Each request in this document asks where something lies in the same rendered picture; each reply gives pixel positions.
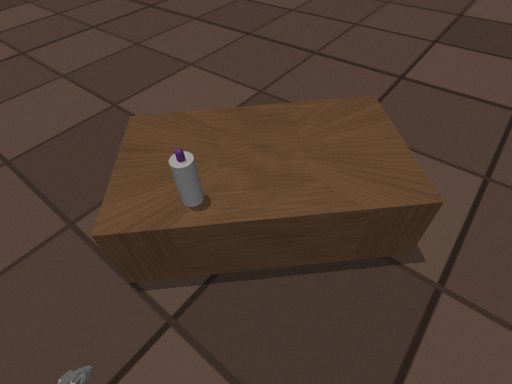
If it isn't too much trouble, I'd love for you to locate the left robot hand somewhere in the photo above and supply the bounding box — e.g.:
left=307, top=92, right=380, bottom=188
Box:
left=58, top=366, right=94, bottom=384

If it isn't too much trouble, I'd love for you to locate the bottle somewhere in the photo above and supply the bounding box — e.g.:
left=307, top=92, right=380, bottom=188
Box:
left=169, top=148, right=204, bottom=207

